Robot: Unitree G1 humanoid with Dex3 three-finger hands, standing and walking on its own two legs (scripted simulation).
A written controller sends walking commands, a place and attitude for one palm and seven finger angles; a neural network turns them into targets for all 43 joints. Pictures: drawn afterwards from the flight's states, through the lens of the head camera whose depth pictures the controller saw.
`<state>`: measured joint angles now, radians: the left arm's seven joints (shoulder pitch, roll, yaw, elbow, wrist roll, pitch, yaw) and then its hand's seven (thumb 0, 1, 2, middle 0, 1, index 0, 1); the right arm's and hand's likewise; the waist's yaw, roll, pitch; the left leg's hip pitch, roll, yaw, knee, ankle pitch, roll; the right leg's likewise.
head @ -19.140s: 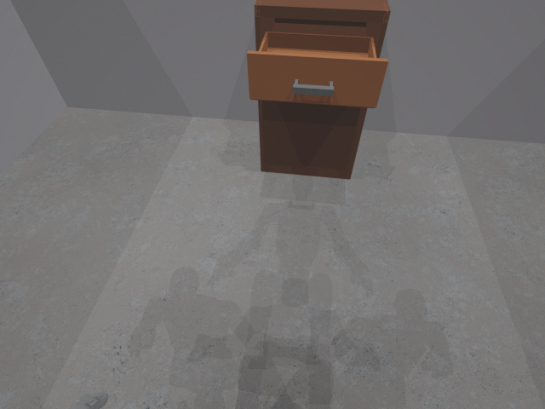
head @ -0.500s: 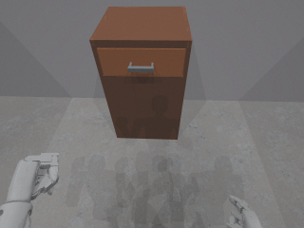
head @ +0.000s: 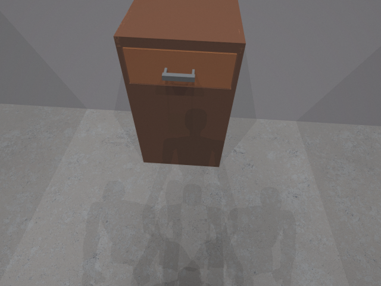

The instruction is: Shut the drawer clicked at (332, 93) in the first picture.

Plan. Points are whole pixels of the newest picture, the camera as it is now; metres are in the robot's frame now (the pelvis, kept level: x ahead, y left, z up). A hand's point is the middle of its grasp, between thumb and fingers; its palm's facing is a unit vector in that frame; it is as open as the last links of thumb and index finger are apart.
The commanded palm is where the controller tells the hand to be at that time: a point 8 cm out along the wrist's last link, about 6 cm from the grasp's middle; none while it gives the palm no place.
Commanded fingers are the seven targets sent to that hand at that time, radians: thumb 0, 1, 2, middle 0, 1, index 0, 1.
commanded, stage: let the arm hang, fingers relaxed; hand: left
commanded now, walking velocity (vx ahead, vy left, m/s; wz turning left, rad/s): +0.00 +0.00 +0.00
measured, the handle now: (179, 74) +0.86 +0.11 -0.07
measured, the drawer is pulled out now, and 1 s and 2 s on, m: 0.00 0.00 0.00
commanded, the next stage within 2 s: look to check the result in 0.52 s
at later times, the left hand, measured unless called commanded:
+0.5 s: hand out of the picture +0.01 +0.14 -0.18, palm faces +0.02 -0.99 -0.16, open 7.3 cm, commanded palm none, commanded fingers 0.00 0.90 0.90 -0.20 -0.30 -0.20 -0.30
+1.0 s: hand out of the picture +0.00 +0.13 -0.18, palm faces +0.03 -0.98 -0.17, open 7.4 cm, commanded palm none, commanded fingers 0.00 0.90 0.90 -0.20 -0.30 -0.20 -0.30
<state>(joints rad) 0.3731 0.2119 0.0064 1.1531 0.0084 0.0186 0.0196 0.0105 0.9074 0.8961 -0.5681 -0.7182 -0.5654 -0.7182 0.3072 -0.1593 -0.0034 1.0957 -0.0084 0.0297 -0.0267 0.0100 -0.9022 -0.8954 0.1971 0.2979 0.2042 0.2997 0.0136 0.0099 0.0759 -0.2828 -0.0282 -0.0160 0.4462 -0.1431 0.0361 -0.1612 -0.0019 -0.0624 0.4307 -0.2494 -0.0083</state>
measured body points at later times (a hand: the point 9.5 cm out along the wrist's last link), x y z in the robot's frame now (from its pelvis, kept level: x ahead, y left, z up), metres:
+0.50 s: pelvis +0.01 -0.02 +0.00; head +0.02 -0.02 +0.45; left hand +0.01 +0.20 -0.16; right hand -0.02 -0.22 -0.16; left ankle +0.06 +0.09 -0.74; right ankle -0.01 -0.12 -0.74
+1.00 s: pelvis +0.02 -0.03 +0.00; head +0.04 -0.03 +0.45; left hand +0.00 +0.18 -0.16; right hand +0.00 -0.24 -0.16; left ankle +0.06 +0.09 -0.74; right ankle -0.01 -0.12 -0.74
